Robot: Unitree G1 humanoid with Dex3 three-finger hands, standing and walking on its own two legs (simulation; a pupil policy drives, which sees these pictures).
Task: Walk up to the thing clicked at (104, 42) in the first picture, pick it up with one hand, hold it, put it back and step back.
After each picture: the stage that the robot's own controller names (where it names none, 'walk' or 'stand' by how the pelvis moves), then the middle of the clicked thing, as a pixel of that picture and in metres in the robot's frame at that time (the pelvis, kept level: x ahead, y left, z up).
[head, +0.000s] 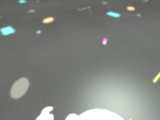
stand; (104, 41) +1.87 -0.35 -0.72
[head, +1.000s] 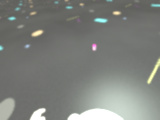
walk; (94, 47) +1.76 +0.04 -0.69
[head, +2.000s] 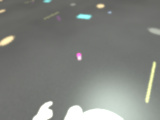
walk; (79, 56) +1.19 +0.30 -0.71
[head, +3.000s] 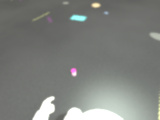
walk; (73, 72) +0.77 +0.29 -0.71
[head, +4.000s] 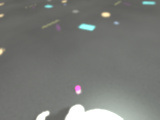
walk; (78, 89) +0.52 +0.23 -0.71
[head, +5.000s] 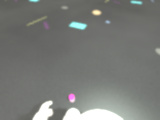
stand; (72, 98) +0.36 +0.22 -0.70
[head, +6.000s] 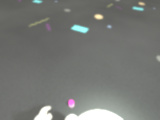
stand; (71, 103) +0.32 +0.19 -0.72
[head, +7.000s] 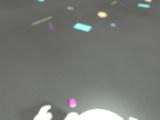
stand; (72, 103) +0.31 +0.19 -0.72
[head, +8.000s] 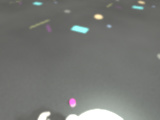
stand; (72, 103) +0.34 +0.19 -0.73
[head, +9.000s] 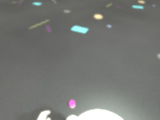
stand; (72, 104) +0.32 +0.20 -0.73
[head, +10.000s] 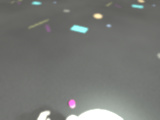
go down; (72, 104) +0.32 +0.20 -0.73
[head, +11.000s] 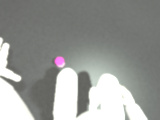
go down; (60, 62) +0.39 +0.25 -0.31
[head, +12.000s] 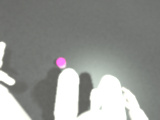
approach; (61, 63) +0.38 +0.26 -0.30
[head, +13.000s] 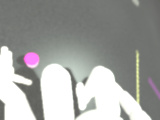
close in; (32, 60) +0.36 +0.30 -0.22
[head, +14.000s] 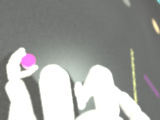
close; (28, 62) +0.36 +0.31 -0.21
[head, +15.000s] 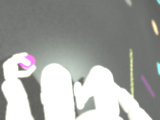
lift; (27, 62) +0.34 +0.31 -0.21
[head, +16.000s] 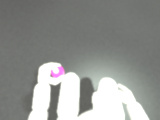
lift; (58, 73) +0.30 +0.23 -0.06
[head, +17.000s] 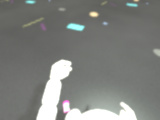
go down; (66, 106) +0.28 +0.25 -0.69
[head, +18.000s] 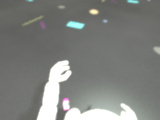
go down; (66, 104) +0.29 +0.27 -0.70
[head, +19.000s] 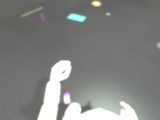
stand; (66, 98) +0.30 +0.25 -0.69
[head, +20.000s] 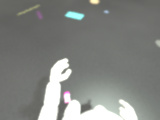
stand; (67, 97) +0.31 +0.24 -0.66
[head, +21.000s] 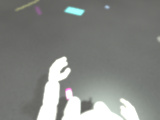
stand; (68, 93) +0.33 +0.22 -0.64
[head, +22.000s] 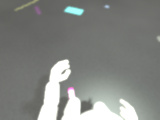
stand; (71, 93) +0.34 +0.19 -0.65
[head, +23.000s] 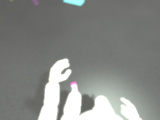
stand; (74, 87) +0.35 +0.16 -0.59
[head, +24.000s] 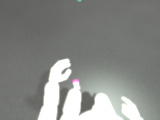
stand; (76, 85) +0.36 +0.13 -0.57
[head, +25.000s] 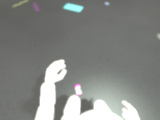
stand; (78, 89) +0.37 +0.10 -0.64
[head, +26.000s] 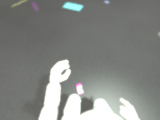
stand; (79, 89) +0.38 +0.08 -0.62
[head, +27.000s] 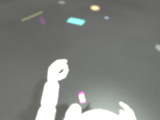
stand; (81, 97) +0.37 +0.05 -0.68
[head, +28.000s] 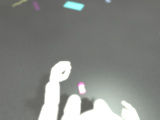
stand; (81, 88) +0.38 +0.06 -0.63
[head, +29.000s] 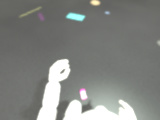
stand; (83, 94) +0.38 +0.04 -0.66
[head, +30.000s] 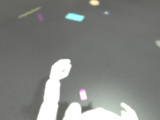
stand; (83, 94) +0.37 +0.04 -0.68
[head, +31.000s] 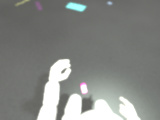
stand; (83, 88) +0.39 +0.03 -0.62
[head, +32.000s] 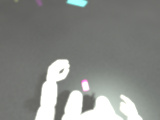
close; (85, 85) +0.40 +0.03 -0.59
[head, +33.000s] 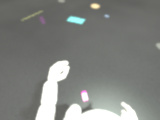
stand; (84, 96) +0.38 +0.03 -0.69
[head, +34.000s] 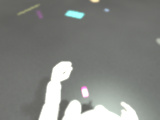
stand; (84, 92) +0.39 +0.02 -0.67
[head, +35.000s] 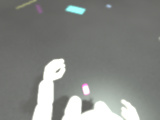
stand; (85, 89) +0.40 +0.00 -0.64
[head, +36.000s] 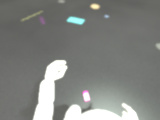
stand; (86, 96) +0.39 +0.00 -0.69
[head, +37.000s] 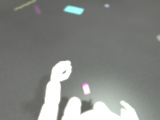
stand; (86, 89) +0.41 +0.00 -0.66
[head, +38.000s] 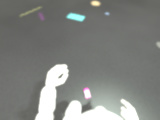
stand; (87, 93) +0.40 -0.02 -0.66
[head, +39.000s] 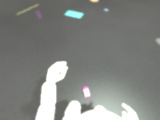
stand; (86, 92) +0.39 +0.00 -0.67
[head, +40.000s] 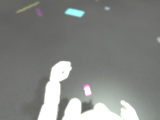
close; (87, 90) +0.41 -0.01 -0.66
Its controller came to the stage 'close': yes
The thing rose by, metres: 0.32
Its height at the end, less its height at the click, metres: -0.02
